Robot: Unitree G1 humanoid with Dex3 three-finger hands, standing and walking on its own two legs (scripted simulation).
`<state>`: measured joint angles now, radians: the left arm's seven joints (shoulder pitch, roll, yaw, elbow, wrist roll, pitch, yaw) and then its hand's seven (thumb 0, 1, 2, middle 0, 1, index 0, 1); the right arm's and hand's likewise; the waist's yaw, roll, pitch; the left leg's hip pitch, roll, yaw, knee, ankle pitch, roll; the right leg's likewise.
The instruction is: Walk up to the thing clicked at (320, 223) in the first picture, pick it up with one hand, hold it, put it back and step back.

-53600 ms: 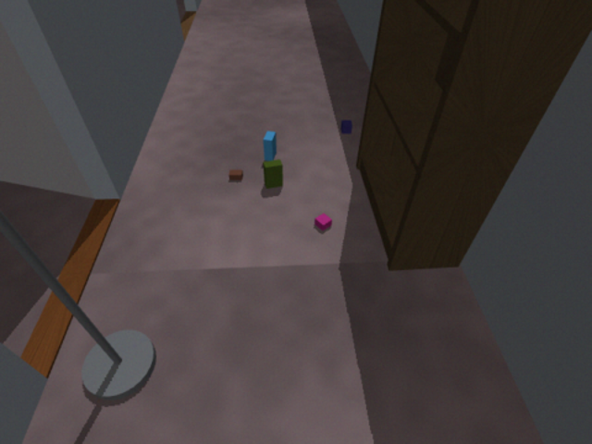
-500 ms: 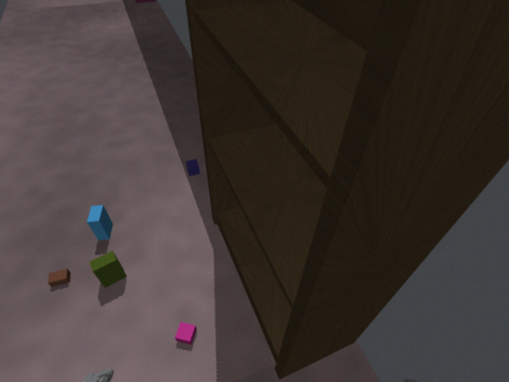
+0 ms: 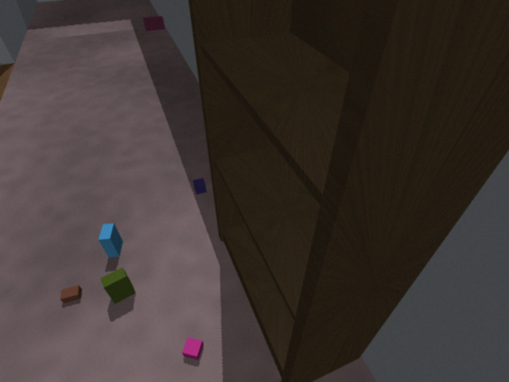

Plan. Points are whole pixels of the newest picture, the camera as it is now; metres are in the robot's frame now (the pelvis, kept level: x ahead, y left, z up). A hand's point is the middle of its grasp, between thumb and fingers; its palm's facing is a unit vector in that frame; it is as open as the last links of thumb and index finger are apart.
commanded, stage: stand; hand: left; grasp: from above
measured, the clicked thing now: (193, 348) +0.46 +0.26 -0.76
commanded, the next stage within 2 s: step back in 1.76 s
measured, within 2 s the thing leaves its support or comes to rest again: neither
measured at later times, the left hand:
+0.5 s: hand out of the picture +0.06 +0.23 -0.16, palm faces +0.02 -0.94 -0.34, open 7.4 cm
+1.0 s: hand out of the picture +0.10 +0.23 -0.15, palm faces +0.02 -0.94 -0.34, open 7.4 cm
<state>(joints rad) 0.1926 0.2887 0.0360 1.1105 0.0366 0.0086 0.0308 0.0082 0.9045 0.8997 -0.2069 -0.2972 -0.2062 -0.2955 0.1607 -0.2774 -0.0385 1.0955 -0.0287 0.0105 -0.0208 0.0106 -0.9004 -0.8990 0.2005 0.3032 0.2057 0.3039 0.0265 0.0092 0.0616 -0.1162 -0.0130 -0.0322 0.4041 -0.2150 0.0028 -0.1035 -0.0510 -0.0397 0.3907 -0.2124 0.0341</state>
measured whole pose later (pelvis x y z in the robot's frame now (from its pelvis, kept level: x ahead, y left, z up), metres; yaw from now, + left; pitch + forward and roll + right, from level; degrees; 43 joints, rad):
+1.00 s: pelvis +0.02 -0.02 +0.00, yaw +0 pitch -2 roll +0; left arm 0.09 0.31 0.03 1.15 0.02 -0.01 0.02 0.01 0.90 0.90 -0.21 -0.30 -0.21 -0.30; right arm 0.10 -0.33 -0.01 1.13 -0.02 0.00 -0.02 0.01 -0.90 -0.90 0.20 0.30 0.21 0.30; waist 0.01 0.01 0.06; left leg -0.08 0.02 -0.03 0.32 -0.20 -0.02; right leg -0.07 -0.02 -0.04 0.32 -0.20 0.01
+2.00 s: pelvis -0.01 +0.00 -0.01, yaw -1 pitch -1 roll +0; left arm 0.06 0.37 0.06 0.98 0.02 0.03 0.02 0.01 0.90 0.90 -0.21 -0.30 -0.21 -0.30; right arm 0.08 -0.40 -0.05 0.99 0.00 0.05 0.01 0.01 -0.90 -0.90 0.20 0.30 0.20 0.30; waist -0.01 -0.02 0.15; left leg -0.32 -0.04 -0.04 0.79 -0.45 0.04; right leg -0.26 -0.06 -0.01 0.54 -0.26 0.01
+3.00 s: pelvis -0.23 +0.04 -0.01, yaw -3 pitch -2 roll -1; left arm 0.13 0.40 0.09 0.81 0.01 0.07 0.02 0.01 0.90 0.90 -0.21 -0.30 -0.21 -0.30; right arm 0.15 -0.35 -0.03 0.87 -0.03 0.02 -0.01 0.01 -0.90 -0.90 0.20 0.30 0.21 0.30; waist 0.01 -0.04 0.17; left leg -0.28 0.00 -0.03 0.58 -0.26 0.02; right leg -0.46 0.12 0.14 1.18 -0.52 0.00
